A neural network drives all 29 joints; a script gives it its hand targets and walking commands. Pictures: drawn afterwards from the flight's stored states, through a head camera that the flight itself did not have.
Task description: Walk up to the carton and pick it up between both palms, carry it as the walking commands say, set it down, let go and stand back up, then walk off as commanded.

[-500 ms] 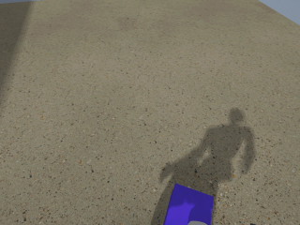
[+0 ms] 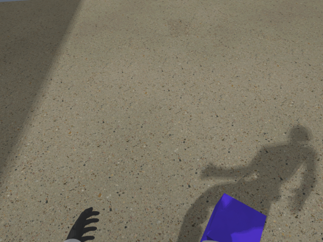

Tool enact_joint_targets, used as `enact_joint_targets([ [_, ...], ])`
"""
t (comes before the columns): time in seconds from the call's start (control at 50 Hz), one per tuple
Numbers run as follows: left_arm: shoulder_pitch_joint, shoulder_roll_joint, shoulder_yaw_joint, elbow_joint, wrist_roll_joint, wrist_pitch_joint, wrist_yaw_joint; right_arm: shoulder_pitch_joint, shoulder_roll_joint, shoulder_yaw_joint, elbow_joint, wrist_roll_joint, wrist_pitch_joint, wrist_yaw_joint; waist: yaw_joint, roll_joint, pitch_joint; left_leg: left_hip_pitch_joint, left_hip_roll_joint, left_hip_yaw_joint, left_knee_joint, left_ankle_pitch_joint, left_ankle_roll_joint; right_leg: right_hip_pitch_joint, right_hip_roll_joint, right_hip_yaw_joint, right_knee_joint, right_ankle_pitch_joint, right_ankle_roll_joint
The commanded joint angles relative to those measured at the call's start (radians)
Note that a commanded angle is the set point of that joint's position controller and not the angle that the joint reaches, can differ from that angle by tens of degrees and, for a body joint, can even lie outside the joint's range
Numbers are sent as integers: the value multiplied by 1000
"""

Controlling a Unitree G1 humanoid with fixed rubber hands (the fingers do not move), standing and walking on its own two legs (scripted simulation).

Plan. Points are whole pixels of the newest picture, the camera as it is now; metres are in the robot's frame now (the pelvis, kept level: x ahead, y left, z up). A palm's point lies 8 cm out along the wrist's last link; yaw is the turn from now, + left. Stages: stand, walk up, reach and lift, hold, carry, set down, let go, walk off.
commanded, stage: walk off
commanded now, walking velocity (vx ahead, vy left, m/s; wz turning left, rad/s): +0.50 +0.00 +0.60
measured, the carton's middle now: (230, 230) +0.21 -0.30 -0.64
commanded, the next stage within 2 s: stand in 0.44 s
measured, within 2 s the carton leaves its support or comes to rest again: neither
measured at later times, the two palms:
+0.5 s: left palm (38, 210) +0.25 +0.37 -0.12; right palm (203, 144) +0.40 -0.14 -0.11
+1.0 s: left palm (57, 160) +0.40 +0.35 -0.11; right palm (192, 123) +0.51 -0.12 -0.14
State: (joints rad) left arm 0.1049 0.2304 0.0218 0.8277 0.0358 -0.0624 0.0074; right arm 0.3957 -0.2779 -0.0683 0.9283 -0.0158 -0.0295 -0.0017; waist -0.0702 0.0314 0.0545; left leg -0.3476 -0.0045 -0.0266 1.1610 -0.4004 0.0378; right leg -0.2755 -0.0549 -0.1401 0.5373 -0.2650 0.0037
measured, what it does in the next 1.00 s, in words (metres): walks ahead, turning left: left foot, then right foot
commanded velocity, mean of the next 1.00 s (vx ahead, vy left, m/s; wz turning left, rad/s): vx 0.21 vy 0.00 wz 0.25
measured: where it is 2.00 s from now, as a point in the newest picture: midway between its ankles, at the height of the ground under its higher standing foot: (144, 201)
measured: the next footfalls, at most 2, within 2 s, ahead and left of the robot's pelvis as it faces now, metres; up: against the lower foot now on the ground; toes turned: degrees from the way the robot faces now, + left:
left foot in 0.32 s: +0.31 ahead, +0.16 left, +0.00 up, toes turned +18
right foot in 0.84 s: +0.53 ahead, +0.04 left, +0.00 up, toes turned +15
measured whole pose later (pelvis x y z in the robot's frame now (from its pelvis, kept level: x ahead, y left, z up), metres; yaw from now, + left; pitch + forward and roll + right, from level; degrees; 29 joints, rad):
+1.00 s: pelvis +0.41 +0.10 +0.01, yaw +22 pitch -1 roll +0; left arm 0.19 0.19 0.00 0.92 0.02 -0.02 0.03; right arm 0.28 -0.22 -0.03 0.98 -0.02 0.01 -0.03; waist -0.02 0.03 0.07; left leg -0.22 -0.02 -0.01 0.76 -0.54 -0.02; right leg -0.28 -0.03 -0.13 0.47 -0.17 -0.04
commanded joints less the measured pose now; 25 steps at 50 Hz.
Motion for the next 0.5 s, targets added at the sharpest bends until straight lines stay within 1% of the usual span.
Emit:
enact_joint_targets([
  [0.0, 134, 90, 26, 2, -1, -19, 3, -48, -26, -7, -89, -15, 13, 27, 74, -164, 3, -271, 120, -18, 64, 70, -22, 173, -291, 241, -303, 207, -75],
  [0.02, 160, 82, 23, 15, -4, -29, -1, -69, -16, -5, -102, -16, 22, 36, 71, -174, 7, -274, 123, -7, 55, 93, -27, 157, -286, 197, -309, 281, -70],
  [0.04, 185, 82, 22, 28, -6, -38, -4, -101, -5, -2, -117, -14, 28, 42, 69, -171, 10, -292, 123, 1, 39, 121, -33, 156, -282, 154, -314, 344, -71],
  [0.06, 203, 86, 23, 38, -7, -43, -6, -139, 6, 2, -133, -13, 33, 48, 67, -166, 19, -312, 124, 9, 9, 147, -38, 154, -279, 111, -321, 381, -71],
  [0.1, 217, 92, 23, 47, -5, -46, -5, -220, 18, 12, -168, -15, 36, 60, 67, -164, 34, -327, 124, 37, -95, 219, -48, 146, -264, 30, -327, 403, -69],
  [0.14, 204, 106, 26, 45, -8, -45, -3, -305, 26, 26, -201, -18, 31, 77, 68, -173, 49, -248, 116, 84, -279, 306, -47, 101, -232, -52, -331, 371, -46],
  [0.16, 210, 126, 31, 46, -9, -44, -2, -345, 21, 28, -212, -18, 29, 85, 77, -170, 52, -202, 101, 119, -348, 309, -43, 94, -229, -75, -337, 369, -41],
  [0.18, 234, 150, 37, 53, -9, -40, 1, -378, 11, 28, -221, -20, 29, 93, 90, -164, 53, -175, 89, 146, -389, 289, -38, 113, -239, -85, -335, 385, -42],
  [0.2, 259, 168, 42, 61, -10, -34, 3, -400, 2, 27, -229, -24, 30, 96, 98, -161, 56, -161, 80, 158, -423, 265, -29, 146, -251, -91, -327, 414, -42],
  [0.22, 278, 182, 46, 69, -12, -26, 4, -412, -8, 25, -235, -29, 30, 96, 97, -163, 56, -145, 65, 167, -455, 238, -16, 184, -260, -102, -301, 487, -39],
  [0.24, 290, 198, 50, 75, -13, -17, 6, -404, -21, 19, -234, -33, 30, 91, 87, -167, 43, -112, 40, 177, -478, 194, 3, 225, -267, -117, -245, 623, -34],
  [0.26, 296, 217, 56, 79, -15, -6, 7, -360, -35, 11, -223, -33, 28, 85, 63, -171, 14, -60, 7, 188, -502, 150, 25, 260, -270, -129, -155, 766, -32],
  [0.28, 297, 232, 64, 77, -17, 5, 7, -262, -57, -1, -196, -33, 22, 76, 20, -166, -41, 48, -29, 192, -538, 135, 51, 263, -273, -140, -7, 845, -26],
  [0.3, 290, 234, 64, 61, -20, 12, 6, -106, -98, -22, -147, -37, 15, 62, -51, -123, -132, 272, -55, 177, -600, 149, 82, 169, -258, -163, 229, 779, -3],
  [0.32, 303, 188, 51, 24, -14, 13, 0, 32, -191, -51, -113, -41, 10, 41, -99, 11, -241, 506, 131, -62, -649, 29, 118, -43, -232, -163, 537, 311, 33],
  [0.34, 311, 93, 31, -63, -15, 9, -12, 11, -312, -69, -140, -22, 16, 24, -39, 276, -348, 685, 403, -602, -806, -12, 231, -395, -63, -51, 848, -359, 88],
  [0.36, 178, 183, 51, -84, -7, 7, -11, 32, -292, -72, -131, 10, 23, 16, -85, 77, -312, 631, 397, -655, -898, 94, 252, -473, -63, 115, 891, -273, 78],
  [0.38, 146, 154, 47, -92, -15, 0, -13, -14, -250, -62, -114, 9, 20, 8, -40, 60, -185, 531, 373, -504, -881, 199, 246, -498, -109, 118, 864, -173, 66],
  [0.4, 177, 135, 42, -67, -17, -6, -9, -73, -184, -47, -113, 7, 9, 6, 17, 10, -86, 376, 319, -384, -871, 355, 216, -434, -141, 124, 782, -97, 62],
  [0.42, 203, 130, 45, -50, -6, 1, -6, -122, -152, -39, -122, 8, -2, 0, 61, 3, -66, 276, 261, -304, -876, 447, 188, -360, -160, 140, 731, -83, 69],
  [0.44, 251, 127, 45, -28, 3, 19, -6, -172, -118, -26, -129, 11, -11, -2, 102, 6, -63, 203, 231, -229, -884, 577, 175, -291, -166, 138, 700, -77, 79],
  [0.46, 274, 119, 44, -19, 5, 35, -7, -183, -104, -17, -133, 12, -22, 0, 121, 8, -72, 160, 218, -178, -877, 731, 170, -240, -156, 128, 679, -78, 87],
  [0.48, 276, 108, 44, -16, 1, 45, -8, -172, -105, -15, -127, 14, -30, 2, 129, 2, -84, 140, 204, -138, -870, 843, 166, -210, -145, 115, 654, -67, 93],
])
